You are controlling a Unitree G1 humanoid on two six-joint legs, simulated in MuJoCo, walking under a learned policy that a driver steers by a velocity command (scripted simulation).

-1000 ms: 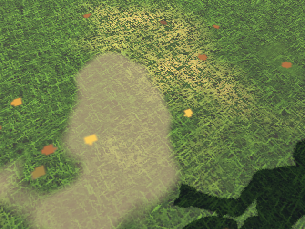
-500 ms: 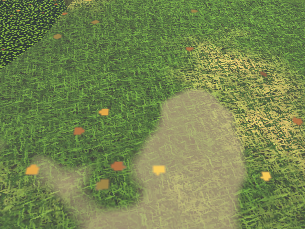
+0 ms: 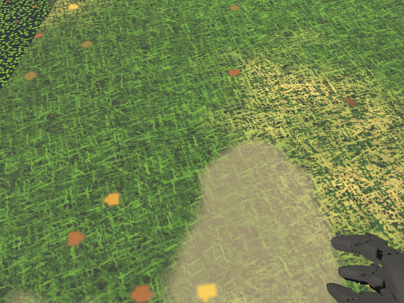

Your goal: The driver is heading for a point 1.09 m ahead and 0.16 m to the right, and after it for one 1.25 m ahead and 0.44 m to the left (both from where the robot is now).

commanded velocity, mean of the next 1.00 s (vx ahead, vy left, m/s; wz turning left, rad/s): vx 0.99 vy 0.00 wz -0.30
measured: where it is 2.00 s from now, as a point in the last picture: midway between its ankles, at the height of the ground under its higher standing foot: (298, 33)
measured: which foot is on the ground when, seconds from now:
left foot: down 0.00-0.42, up 0.44-0.86, down 0.88-1.00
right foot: up 0.00-0.40, down 0.42-0.88, up 0.90-1.00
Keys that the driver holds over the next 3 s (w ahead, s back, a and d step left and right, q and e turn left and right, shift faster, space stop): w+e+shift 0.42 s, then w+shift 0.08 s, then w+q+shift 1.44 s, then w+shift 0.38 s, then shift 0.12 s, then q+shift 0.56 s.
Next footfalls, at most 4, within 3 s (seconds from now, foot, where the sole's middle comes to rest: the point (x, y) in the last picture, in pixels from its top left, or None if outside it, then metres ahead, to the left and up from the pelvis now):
0.42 right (279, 282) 0.53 -0.13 -0.75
0.88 left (307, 170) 0.97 -0.23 -0.75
1.30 right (362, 104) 1.36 -0.48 -0.75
1.74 left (292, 49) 1.71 -0.19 -0.75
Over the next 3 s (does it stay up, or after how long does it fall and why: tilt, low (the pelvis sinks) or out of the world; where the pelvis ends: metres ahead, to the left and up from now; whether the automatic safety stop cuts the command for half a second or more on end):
stays up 2.32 0.27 0.02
